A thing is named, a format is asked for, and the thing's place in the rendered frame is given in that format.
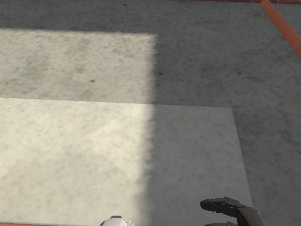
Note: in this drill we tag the robot right hand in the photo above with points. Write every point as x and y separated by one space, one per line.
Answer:
246 216

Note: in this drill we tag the left robot shin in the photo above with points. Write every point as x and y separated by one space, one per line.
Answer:
115 216

